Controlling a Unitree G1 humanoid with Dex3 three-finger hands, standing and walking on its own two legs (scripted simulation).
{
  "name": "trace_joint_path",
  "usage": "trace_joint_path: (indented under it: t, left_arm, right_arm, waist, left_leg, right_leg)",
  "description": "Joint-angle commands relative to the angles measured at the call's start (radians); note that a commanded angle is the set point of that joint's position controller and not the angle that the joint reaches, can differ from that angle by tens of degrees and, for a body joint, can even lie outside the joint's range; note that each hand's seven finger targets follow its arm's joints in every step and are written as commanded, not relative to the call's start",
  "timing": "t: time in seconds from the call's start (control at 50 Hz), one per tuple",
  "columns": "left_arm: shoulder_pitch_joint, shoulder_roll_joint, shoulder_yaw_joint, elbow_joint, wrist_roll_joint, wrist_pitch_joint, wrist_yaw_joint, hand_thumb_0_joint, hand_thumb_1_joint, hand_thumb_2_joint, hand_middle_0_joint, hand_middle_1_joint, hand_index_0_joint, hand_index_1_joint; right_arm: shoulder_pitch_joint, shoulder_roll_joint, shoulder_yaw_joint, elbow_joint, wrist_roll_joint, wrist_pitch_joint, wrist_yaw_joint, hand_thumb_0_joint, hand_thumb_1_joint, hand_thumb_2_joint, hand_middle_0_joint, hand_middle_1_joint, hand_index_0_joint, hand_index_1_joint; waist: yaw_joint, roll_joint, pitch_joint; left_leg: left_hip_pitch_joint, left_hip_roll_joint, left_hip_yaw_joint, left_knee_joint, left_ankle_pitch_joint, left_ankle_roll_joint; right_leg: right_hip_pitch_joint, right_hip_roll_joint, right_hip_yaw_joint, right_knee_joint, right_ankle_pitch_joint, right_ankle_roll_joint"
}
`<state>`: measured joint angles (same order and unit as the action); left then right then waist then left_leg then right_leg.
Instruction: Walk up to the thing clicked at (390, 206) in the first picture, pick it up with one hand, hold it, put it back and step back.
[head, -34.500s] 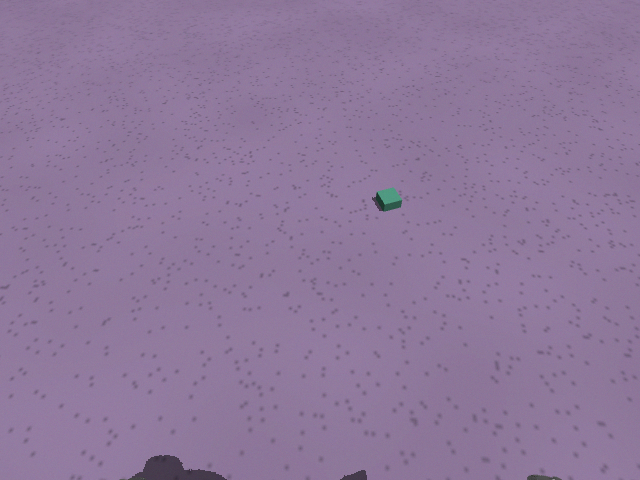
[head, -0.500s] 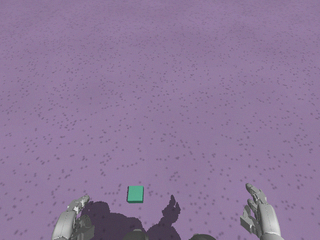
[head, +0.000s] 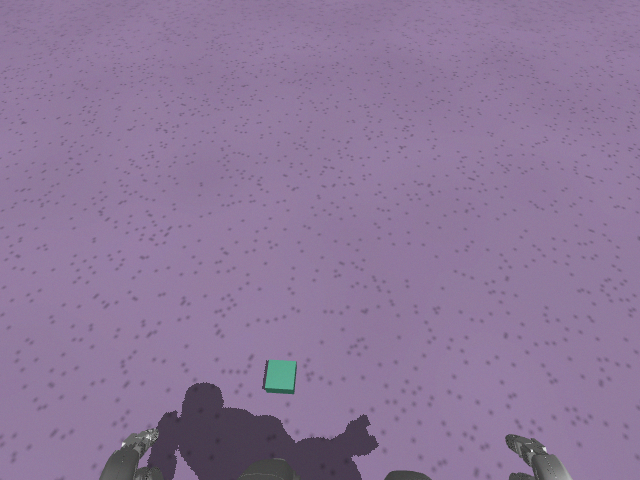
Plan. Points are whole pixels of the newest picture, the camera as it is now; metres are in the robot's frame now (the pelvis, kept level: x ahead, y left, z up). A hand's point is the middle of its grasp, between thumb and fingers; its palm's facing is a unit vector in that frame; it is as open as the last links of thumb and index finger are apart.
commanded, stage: stand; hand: left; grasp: from above
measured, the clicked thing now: (281, 376) +0.45 +0.15 -0.72
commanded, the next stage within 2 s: none
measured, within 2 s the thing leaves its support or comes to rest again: neither
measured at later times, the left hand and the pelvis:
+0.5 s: hand out of the picture +0.04 +0.24 -0.14, palm faces +0.03 -0.95 -0.32, open 7.3 cm; pelvis +0.00 +0.01 +0.03, yaw +0 degrees
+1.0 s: hand out of the picture +0.05 +0.24 -0.13, palm faces +0.01 -0.94 -0.33, open 7.3 cm; pelvis +0.00 +0.00 +0.03, yaw +0 degrees
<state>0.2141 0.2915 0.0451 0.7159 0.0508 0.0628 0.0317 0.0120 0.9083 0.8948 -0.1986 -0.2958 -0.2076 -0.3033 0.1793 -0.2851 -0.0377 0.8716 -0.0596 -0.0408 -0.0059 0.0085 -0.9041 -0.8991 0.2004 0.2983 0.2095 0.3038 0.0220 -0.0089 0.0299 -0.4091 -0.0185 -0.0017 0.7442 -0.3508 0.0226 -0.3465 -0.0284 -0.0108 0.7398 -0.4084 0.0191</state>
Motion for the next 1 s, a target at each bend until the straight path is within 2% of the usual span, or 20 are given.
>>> trace_joint_path:
  t: [0.0, 0.02, 0.1, 0.12, 0.16, 0.24, 0.26, 0.32, 0.4, 0.44, 0.52, 0.56, 0.6, 0.66, 0.68, 0.7, 0.78, 0.86, 0.96, 0.98]
  left_arm:
    - [-0.027, 0.122, 0.046, 0.022, -0.011, -0.067, 0.010, 0.000, 0.899, 0.900, -0.200, -0.300, -0.200, -0.300]
    - [-0.024, 0.128, 0.045, 0.052, -0.010, -0.069, 0.011, 0.000, 0.899, 0.900, -0.200, -0.300, -0.200, -0.300]
    - [-0.033, 0.150, 0.044, 0.141, -0.018, -0.077, 0.015, 0.000, 0.899, 0.900, -0.200, -0.300, -0.200, -0.300]
    - [-0.041, 0.148, 0.043, 0.158, -0.021, -0.076, 0.016, 0.000, 0.899, 0.900, -0.200, -0.300, -0.200, -0.300]
    - [-0.037, 0.148, 0.038, 0.198, -0.022, -0.072, 0.016, 0.000, 0.899, 0.900, -0.200, -0.300, -0.200, -0.300]
    - [-0.047, 0.147, 0.032, 0.261, -0.019, -0.069, 0.014, 0.000, 0.899, 0.900, -0.200, -0.300, -0.200, -0.300]
    - [-0.041, 0.151, 0.033, 0.277, -0.020, -0.071, 0.014, 0.000, 0.899, 0.900, -0.200, -0.300, -0.200, -0.300]
    - [-0.041, 0.153, 0.029, 0.308, -0.019, -0.076, 0.013, 0.000, 0.899, 0.900, -0.200, -0.300, -0.200, -0.300]
    - [-0.050, 0.157, 0.028, 0.338, -0.018, -0.074, 0.012, 0.000, 0.899, 0.900, -0.200, -0.300, -0.200, -0.300]
    - [-0.053, 0.161, 0.027, 0.346, -0.019, -0.078, 0.011, 0.000, 0.899, 0.900, -0.200, -0.300, -0.200, -0.300]
    - [-0.055, 0.165, 0.026, 0.364, -0.019, -0.077, 0.008, 0.000, 0.899, 0.900, -0.200, -0.300, -0.200, -0.300]
    - [-0.064, 0.175, 0.029, 0.367, -0.022, -0.081, 0.008, 0.000, 0.899, 0.900, -0.200, -0.300, -0.200, -0.300]
    - [-0.072, 0.178, 0.027, 0.368, -0.022, -0.083, 0.007, 0.000, 0.899, 0.900, -0.200, -0.300, -0.200, -0.300]
    - [-0.083, 0.181, 0.026, 0.371, -0.023, -0.083, 0.006, 0.000, 0.899, 0.900, -0.200, -0.300, -0.200, -0.300]
    - [-0.079, 0.185, 0.025, 0.377, -0.023, -0.082, 0.007, 0.000, 0.899, 0.900, -0.200, -0.300, -0.200, -0.300]
    - [-0.074, 0.180, 0.024, 0.380, -0.023, -0.084, 0.007, 0.000, 0.899, 0.900, -0.200, -0.300, -0.200, -0.300]
    - [-0.077, 0.183, 0.020, 0.382, -0.024, -0.081, 0.001, 0.000, 0.899, 0.900, -0.200, -0.300, -0.200, -0.300]
    - [-0.089, 0.197, 0.023, 0.387, -0.026, -0.083, 0.002, 0.000, 0.899, 0.900, -0.200, -0.300, -0.200, -0.300]
    - [-0.099, 0.202, 0.022, 0.385, -0.028, -0.083, -0.002, 0.000, 0.899, 0.900, -0.200, -0.300, -0.200, -0.300]
    - [-0.099, 0.198, 0.020, 0.384, -0.028, -0.085, -0.002, 0.000, 0.899, 0.900, -0.200, -0.300, -0.200, -0.300]
  right_arm:
    - [-0.042, -0.157, -0.048, -0.039, 0.006, -0.024, -0.018, 0.000, -0.900, -0.900, 0.200, 0.300, 0.200, 0.300]
    - [-0.046, -0.153, -0.046, -0.024, 0.009, -0.020, -0.019, 0.000, -0.900, -0.900, 0.200, 0.300, 0.200, 0.300]
    - [-0.028, -0.160, -0.047, 0.037, 0.019, -0.008, -0.029, 0.000, -0.900, -0.900, 0.200, 0.300, 0.200, 0.300]
    - [-0.021, -0.168, -0.047, 0.054, 0.019, -0.006, -0.032, 0.000, -0.900, -0.900, 0.200, 0.300, 0.200, 0.300]
    - [-0.038, -0.171, -0.045, 0.077, 0.023, -0.001, -0.032, 0.000, -0.900, -0.900, 0.200, 0.300, 0.200, 0.300]
    - [-0.049, -0.180, -0.044, 0.116, 0.025, 0.009, -0.034, 0.000, -0.900, -0.900, 0.200, 0.300, 0.200, 0.300]
    - [-0.052, -0.179, -0.044, 0.123, 0.026, 0.008, -0.035, 0.000, -0.900, -0.900, 0.200, 0.300, 0.200, 0.300]
    - [-0.049, -0.180, -0.043, 0.146, 0.030, 0.008, -0.032, 0.000, -0.900, -0.900, 0.200, 0.300, 0.200, 0.300]
    - [-0.068, -0.183, -0.042, 0.161, 0.030, 0.012, -0.029, 0.000, -0.900, -0.900, 0.200, 0.300, 0.200, 0.300]
    - [-0.073, -0.182, -0.041, 0.169, 0.032, 0.010, -0.028, 0.000, -0.900, -0.900, 0.200, 0.300, 0.200, 0.300]
    - [-0.076, -0.192, -0.038, 0.182, 0.033, 0.014, -0.025, 0.000, -0.900, -0.900, 0.200, 0.300, 0.200, 0.300]
    - [-0.072, -0.188, -0.037, 0.188, 0.034, 0.013, -0.025, 0.000, -0.900, -0.900, 0.200, 0.300, 0.200, 0.300]
    - [-0.075, -0.190, -0.033, 0.191, 0.035, 0.011, -0.023, 0.000, -0.900, -0.900, 0.200, 0.300, 0.200, 0.300]
    - [-0.075, -0.200, -0.030, 0.197, 0.035, 0.011, -0.023, 0.000, -0.900, -0.900, 0.200, 0.300, 0.200, 0.300]
    - [-0.084, -0.193, -0.028, 0.199, 0.036, 0.013, -0.022, 0.000, -0.900, -0.900, 0.200, 0.300, 0.200, 0.300]
    - [-0.089, -0.202, -0.030, 0.198, 0.036, 0.012, -0.023, 0.000, -0.900, -0.900, 0.200, 0.300, 0.200, 0.300]
    - [-0.086, -0.215, -0.025, 0.207, 0.037, 0.013, -0.021, 0.000, -0.900, -0.900, 0.200, 0.300, 0.200, 0.300]
    - [-0.087, -0.208, -0.020, 0.212, 0.038, 0.014, -0.020, 0.000, -0.900, -0.900, 0.200, 0.300, 0.200, 0.300]
    - [-0.089, -0.218, -0.017, 0.216, 0.039, 0.013, -0.019, 0.000, -0.900, -0.900, 0.200, 0.300, 0.200, 0.300]
    - [-0.094, -0.220, -0.017, 0.215, 0.039, 0.013, -0.019, 0.000, -0.900, -0.900, 0.200, 0.300, 0.200, 0.300]
  waist:
    - [0.009, 0.054, -0.102]
    - [0.009, 0.035, -0.090]
    - [-0.009, -0.005, -0.090]
    - [-0.012, 0.014, -0.086]
    - [-0.007, 0.028, -0.050]
    - [-0.007, 0.031, -0.007]
    - [-0.004, 0.023, -0.014]
    - [-0.006, 0.017, -0.010]
    - [-0.005, 0.022, 0.024]
    - [-0.005, 0.001, 0.000]
    - [-0.008, 0.026, 0.029]
    - [-0.010, 0.002, -0.012]
    - [-0.012, 0.012, -0.009]
    - [-0.015, 0.009, -0.006]
    - [-0.014, -0.006, 0.016]
    - [-0.012, 0.006, -0.001]
    - [-0.013, 0.027, 0.010]
    - [-0.017, 0.003, 0.004]
    - [-0.021, 0.015, 0.000]
    - [-0.019, 0.014, -0.014]
  left_leg:
    - [0.149, 0.098, -0.150, -0.235, 0.222, 0.045]
    - [0.144, 0.095, -0.143, -0.244, 0.219, 0.042]
    - [0.253, 0.088, -0.111, -0.261, 0.357, 0.029]
    - [0.265, 0.095, -0.117, -0.291, 0.363, 0.026]
    - [0.260, 0.102, -0.130, -0.343, 0.289, 0.023]
    - [0.228, 0.109, -0.146, -0.425, 0.154, 0.018]
    - [0.251, 0.110, -0.141, -0.422, 0.201, 0.018]
    - [0.261, 0.106, -0.132, -0.434, 0.218, 0.013]
    - [0.239, 0.109, -0.142, -0.466, 0.147, 0.012]
    - [0.281, 0.109, -0.132, -0.450, 0.220, 0.012]
    - [0.247, 0.111, -0.143, -0.481, 0.114, 0.008]
    - [0.283, 0.111, -0.130, -0.466, 0.183, 0.012]
    - [0.282, 0.111, -0.129, -0.466, 0.202, 0.010]
    - [0.275, 0.112, -0.126, -0.466, 0.204, 0.011]
    - [0.271, 0.111, -0.130, -0.468, 0.196, 0.007]
    - [0.290, 0.115, -0.126, -0.458, 0.220, 0.012]
    - [0.260, 0.114, -0.134, -0.482, 0.155, 0.005]
    - [0.265, 0.117, -0.129, -0.474, 0.193, 0.006]
    - [0.264, 0.120, -0.129, -0.479, 0.178, 0.004]
    - [0.271, 0.120, -0.126, -0.470, 0.206, 0.007]
  right_leg:
    - [0.091, -0.045, 0.064, -0.189, 0.218, -0.038]
    - [0.115, -0.052, 0.067, -0.217, 0.228, -0.040]
    - [0.152, -0.074, 0.081, -0.281, 0.356, -0.044]
    - [0.158, -0.067, 0.075, -0.288, 0.342, -0.039]
    - [0.165, -0.062, 0.068, -0.326, 0.276, -0.034]
    - [0.206, -0.060, 0.059, -0.366, 0.225, -0.027]
    - [0.219, -0.068, 0.064, -0.375, 0.247, -0.028]
    - [0.232, -0.074, 0.068, -0.406, 0.255, -0.027]
    - [0.228, -0.072, 0.062, -0.425, 0.220, -0.021]
    - [0.228, -0.082, 0.068, -0.438, 0.248, -0.025]
    - [0.219, -0.073, 0.061, -0.449, 0.200, -0.020]
    - [0.234, -0.087, 0.074, -0.453, 0.234, -0.027]
    - [0.239, -0.087, 0.074, -0.459, 0.248, -0.026]
    - [0.242, -0.088, 0.073, -0.465, 0.248, -0.023]
    - [0.224, -0.084, 0.068, -0.468, 0.219, -0.023]
    - [0.233, -0.091, 0.076, -0.469, 0.244, -0.025]
    - [0.232, -0.080, 0.068, -0.470, 0.213, -0.024]
    - [0.244, -0.090, 0.076, -0.476, 0.228, -0.027]
    - [0.237, -0.089, 0.077, -0.474, 0.219, -0.029]
    - [0.244, -0.093, 0.078, -0.478, 0.232, -0.031]
